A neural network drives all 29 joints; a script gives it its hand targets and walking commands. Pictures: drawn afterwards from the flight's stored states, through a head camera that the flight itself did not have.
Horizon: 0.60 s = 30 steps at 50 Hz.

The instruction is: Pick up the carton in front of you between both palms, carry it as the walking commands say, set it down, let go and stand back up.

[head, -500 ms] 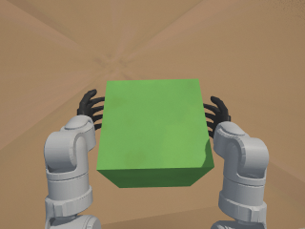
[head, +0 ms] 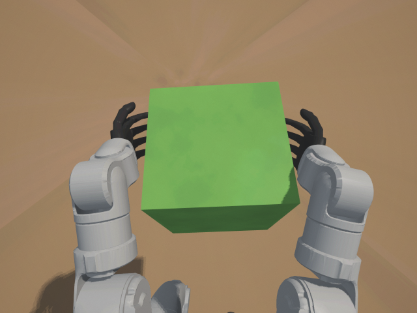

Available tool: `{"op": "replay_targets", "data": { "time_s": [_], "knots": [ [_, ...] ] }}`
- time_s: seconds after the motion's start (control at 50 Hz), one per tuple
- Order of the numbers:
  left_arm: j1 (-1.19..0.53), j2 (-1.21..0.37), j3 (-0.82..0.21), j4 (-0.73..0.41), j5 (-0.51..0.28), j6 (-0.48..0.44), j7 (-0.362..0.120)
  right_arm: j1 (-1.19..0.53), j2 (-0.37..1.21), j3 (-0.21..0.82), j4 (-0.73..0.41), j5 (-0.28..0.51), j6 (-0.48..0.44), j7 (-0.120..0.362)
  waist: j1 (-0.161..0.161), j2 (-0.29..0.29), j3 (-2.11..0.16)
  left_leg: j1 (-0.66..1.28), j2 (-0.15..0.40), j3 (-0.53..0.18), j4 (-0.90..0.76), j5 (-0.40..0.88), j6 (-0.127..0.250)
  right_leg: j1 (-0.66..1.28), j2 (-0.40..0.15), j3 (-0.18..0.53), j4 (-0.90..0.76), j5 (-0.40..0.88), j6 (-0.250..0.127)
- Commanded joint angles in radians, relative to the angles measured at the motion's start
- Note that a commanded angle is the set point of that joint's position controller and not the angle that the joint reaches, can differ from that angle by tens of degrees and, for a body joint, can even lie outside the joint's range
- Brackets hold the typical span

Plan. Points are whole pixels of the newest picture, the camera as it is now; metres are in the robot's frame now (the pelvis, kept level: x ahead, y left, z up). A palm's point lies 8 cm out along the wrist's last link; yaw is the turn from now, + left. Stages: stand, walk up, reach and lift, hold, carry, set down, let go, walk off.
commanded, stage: carry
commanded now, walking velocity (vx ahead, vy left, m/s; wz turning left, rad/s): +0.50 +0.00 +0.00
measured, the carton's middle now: (217, 169) +0.38 +0.03 +0.03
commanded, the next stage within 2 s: none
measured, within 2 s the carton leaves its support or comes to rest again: neither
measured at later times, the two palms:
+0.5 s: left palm out of the picture +0.72 +0.16 +0.19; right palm out of the picture +0.69 -0.14 +0.20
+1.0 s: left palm out of the picture +1.02 +0.18 +0.22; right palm out of the picture +1.02 -0.12 +0.22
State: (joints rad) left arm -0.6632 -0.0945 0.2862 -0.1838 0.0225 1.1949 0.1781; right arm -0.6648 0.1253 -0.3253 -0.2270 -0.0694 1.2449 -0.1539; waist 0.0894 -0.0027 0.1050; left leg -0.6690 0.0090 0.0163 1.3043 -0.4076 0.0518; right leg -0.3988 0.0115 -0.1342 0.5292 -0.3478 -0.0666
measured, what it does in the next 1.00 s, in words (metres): climbs: left foot, then right foot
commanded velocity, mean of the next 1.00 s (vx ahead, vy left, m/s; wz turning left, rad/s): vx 0.50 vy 0.00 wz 0.00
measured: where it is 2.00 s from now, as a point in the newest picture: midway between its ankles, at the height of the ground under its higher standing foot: (226, 97)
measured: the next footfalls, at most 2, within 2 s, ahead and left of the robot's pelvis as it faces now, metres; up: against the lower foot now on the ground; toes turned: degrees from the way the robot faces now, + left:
left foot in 0.20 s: +0.33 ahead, +0.12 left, +0.03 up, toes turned +4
right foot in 0.62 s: +0.59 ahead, -0.08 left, +0.05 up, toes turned -7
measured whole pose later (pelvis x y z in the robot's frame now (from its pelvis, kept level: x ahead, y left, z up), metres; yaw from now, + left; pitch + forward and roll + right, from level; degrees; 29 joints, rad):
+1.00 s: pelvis +0.65 +0.02 +0.05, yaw -1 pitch +6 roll +1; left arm -0.73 -0.05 0.26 -0.09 0.02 1.25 0.19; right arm -0.71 0.08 -0.30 -0.14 -0.07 1.26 -0.16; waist 0.04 -0.02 -0.03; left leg -0.65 0.03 0.11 0.68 -0.29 0.05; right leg -0.18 -0.03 -0.09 0.49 -0.50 0.00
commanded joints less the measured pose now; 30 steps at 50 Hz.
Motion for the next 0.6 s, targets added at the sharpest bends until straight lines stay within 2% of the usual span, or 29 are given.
{"op": "replay_targets", "data": {
  "time_s": [0.0,0.02,0.06,0.12,0.14,0.16,0.18,0.2,0.22,0.24,0.26,0.28,0.3,0.34,0.4,0.44,0.48,0.52,0.54,0.56,0.58],
  "knots": [
    [-0.718,-0.884,-0.768,-0.183,-0.410,-0.004,-0.147,-0.600,0.765,0.691,-0.082,0.231,-0.062,0.053,-0.006,-0.073,-0.652,-0.226,0.034,-0.008,-0.101,-0.010,-0.006,0.694,-0.299,0.369,-0.092,0.536,-0.173],
    [-0.706,-0.847,-0.762,-0.193,-0.403,-0.009,-0.146,-0.601,0.739,0.695,-0.104,0.225,-0.070,0.049,-0.005,-0.078,-0.636,-0.220,0.035,0.009,-0.171,0.003,-0.010,0.676,-0.288,0.334,-0.102,0.544,-0.176],
    [-0.666,-0.805,-0.765,-0.185,-0.410,0.002,-0.143,-0.574,0.701,0.707,-0.113,0.235,-0.060,0.042,-0.017,-0.104,-0.594,-0.126,0.027,0.044,-0.368,0.089,-0.011,0.594,-0.243,0.248,-0.123,0.571,-0.151],
    [-0.602,-0.742,-0.737,-0.123,-0.384,0.026,-0.140,-0.560,0.660,0.722,-0.089,0.254,-0.035,0.044,-0.038,-0.164,-0.554,0.102,-0.047,0.167,-0.606,0.146,0.007,0.488,-0.193,0.113,-0.089,0.740,-0.095],
    [-0.590,-0.728,-0.723,-0.095,-0.372,0.035,-0.139,-0.562,0.657,0.725,-0.069,0.262,-0.025,0.048,-0.066,-0.172,-0.566,0.212,-0.086,0.206,-0.663,0.164,0.019,0.464,-0.188,0.077,-0.008,0.883,-0.071],
    [-0.584,-0.720,-0.710,-0.068,-0.360,0.044,-0.137,-0.559,0.657,0.724,-0.041,0.271,-0.016,0.054,-0.125,-0.150,-0.616,0.411,-0.111,0.239,-0.752,0.237,0.036,0.412,-0.172,0.017,0.138,0.933,-0.032],
    [-0.585,-0.712,-0.700,-0.047,-0.341,0.050,-0.136,-0.555,0.654,0.720,-0.020,0.287,-0.009,0.061,-0.177,-0.085,-0.690,0.669,-0.059,0.165,-0.744,0.219,0.044,0.269,-0.147,0.011,0.302,0.729,0.000],
    [-0.577,-0.720,-0.679,-0.028,-0.324,0.060,-0.135,-0.563,0.643,0.713,-0.007,0.298,-0.005,0.065,-0.180,0.176,-0.792,0.908,0.249,-0.361,-0.803,0.130,0.167,-0.020,-0.064,0.039,0.572,0.291,0.054],
    [-0.588,-0.706,-0.658,-0.017,-0.302,0.069,-0.132,-0.564,0.671,0.718,0.016,0.310,0.000,0.069,-0.201,0.344,-0.778,1.013,0.324,-0.699,-0.932,0.307,0.275,-0.259,0.087,0.103,0.805,-0.162,0.061],
    [-0.618,-0.734,-0.647,-0.009,-0.292,0.069,-0.126,-0.600,0.702,0.729,-0.005,0.337,0.008,0.078,-0.179,0.242,-0.729,1.016,0.330,-0.622,-0.876,0.417,0.281,-0.365,0.031,0.181,0.944,-0.163,0.029],
    [-0.625,-0.745,-0.618,-0.005,-0.276,0.069,-0.122,-0.650,0.761,0.758,-0.012,0.380,0.010,0.090,-0.193,0.119,-0.672,0.965,0.308,-0.520,-0.828,0.543,0.265,-0.422,0.002,0.173,0.967,-0.144,0.017],
    [-0.636,-0.762,-0.607,-0.005,-0.260,0.068,-0.119,-0.708,0.803,0.780,-0.030,0.417,0.007,0.100,-0.187,0.046,-0.626,0.906,0.287,-0.439,-0.828,0.580,0.224,-0.437,-0.026,0.175,0.913,-0.112,0.014],
    [-0.642,-0.778,-0.598,-0.003,-0.244,0.064,-0.117,-0.755,0.843,0.795,-0.042,0.443,0.003,0.110,-0.173,0.030,-0.614,0.862,0.268,-0.384,-0.846,0.548,0.200,-0.426,-0.045,0.183,0.847,-0.078,0.013],
    [-0.651,-0.789,-0.594,-0.008,-0.221,0.056,-0.112,-0.801,0.885,0.803,-0.047,0.476,-0.005,0.122,-0.159,0.058,-0.615,0.834,0.258,-0.333,-0.878,0.487,0.182,-0.399,-0.048,0.161,0.762,-0.047,0.015],
    [-0.651,-0.764,-0.596,-0.013,-0.193,0.051,-0.097,-0.801,0.863,0.781,-0.040,0.484,-0.004,0.122,-0.158,0.085,-0.598,0.844,0.256,-0.259,-0.907,0.491,0.201,-0.438,-0.047,0.123,0.631,-0.041,0.026],
    [-0.643,-0.740,-0.597,-0.002,-0.186,0.061,-0.089,-0.767,0.823,0.751,-0.003,0.462,0.006,0.116,-0.159,0.107,-0.568,0.813,0.235,-0.181,-0.928,0.501,0.196,-0.413,-0.055,0.096,0.479,0.007,0.034],
    [-0.643,-0.727,-0.600,0.023,-0.192,0.077,-0.089,-0.723,0.793,0.718,0.051,0.428,0.019,0.112,-0.158,0.138,-0.532,0.750,0.202,-0.099,-0.936,0.556,0.165,-0.317,-0.038,0.052,0.310,0.083,0.030],
    [-0.647,-0.731,-0.602,0.057,-0.205,0.090,-0.096,-0.690,0.774,0.686,0.104,0.393,0.031,0.108,-0.149,0.167,-0.503,0.717,0.179,-0.031,-0.919,0.643,0.132,-0.218,0.001,-0.021,0.181,0.110,0.022],
    [-0.654,-0.738,-0.602,0.077,-0.215,0.095,-0.101,-0.675,0.768,0.670,0.129,0.374,0.036,0.107,-0.136,0.182,-0.501,0.708,0.177,-0.003,-0.879,0.739,0.114,-0.155,0.028,-0.056,0.135,0.105,0.013],
    [-0.656,-0.748,-0.602,0.101,-0.225,0.098,-0.106,-0.663,0.763,0.654,0.151,0.357,0.039,0.105,-0.104,0.188,-0.519,0.687,0.171,0.035,-0.788,0.869,0.090,-0.047,0.065,-0.096,0.081,0.115,0.003],
    [-0.661,-0.762,-0.602,0.128,-0.236,0.098,-0.112,-0.647,0.762,0.643,0.173,0.341,0.042,0.103,-0.054,0.153,-0.573,0.622,0.152,0.089,-0.639,0.921,0.049,0.162,0.085,-0.115,0.010,0.151,-0.015]
  ]
}}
